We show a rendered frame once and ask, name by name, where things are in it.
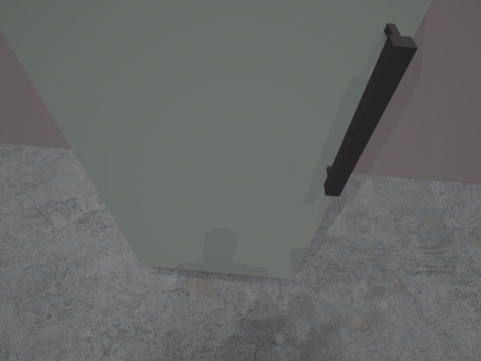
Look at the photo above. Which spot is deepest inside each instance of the handle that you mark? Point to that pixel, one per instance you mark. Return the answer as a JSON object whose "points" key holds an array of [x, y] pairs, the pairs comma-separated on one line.
{"points": [[393, 61]]}

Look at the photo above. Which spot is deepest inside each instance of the fridge door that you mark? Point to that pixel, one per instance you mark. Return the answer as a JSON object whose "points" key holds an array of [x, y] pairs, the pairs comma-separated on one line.
{"points": [[207, 126]]}

